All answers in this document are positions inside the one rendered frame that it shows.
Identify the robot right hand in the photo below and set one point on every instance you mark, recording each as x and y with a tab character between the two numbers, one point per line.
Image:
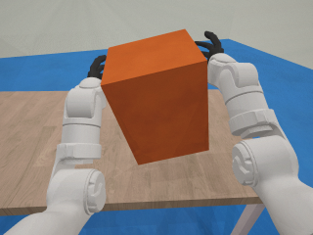
214	48

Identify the robot right upper arm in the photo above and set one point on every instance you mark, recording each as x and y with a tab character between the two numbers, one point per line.
268	165

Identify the carton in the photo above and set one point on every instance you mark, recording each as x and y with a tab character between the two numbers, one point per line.
157	88

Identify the robot left hand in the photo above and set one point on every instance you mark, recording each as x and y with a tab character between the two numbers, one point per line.
96	68

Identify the robot right forearm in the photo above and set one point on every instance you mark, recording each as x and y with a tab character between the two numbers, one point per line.
244	98

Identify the table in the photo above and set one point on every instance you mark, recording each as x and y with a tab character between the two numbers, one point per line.
31	127

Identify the robot left upper arm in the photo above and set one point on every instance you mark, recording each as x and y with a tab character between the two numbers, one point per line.
73	196

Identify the robot left forearm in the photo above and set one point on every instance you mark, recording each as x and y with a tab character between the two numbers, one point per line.
82	120

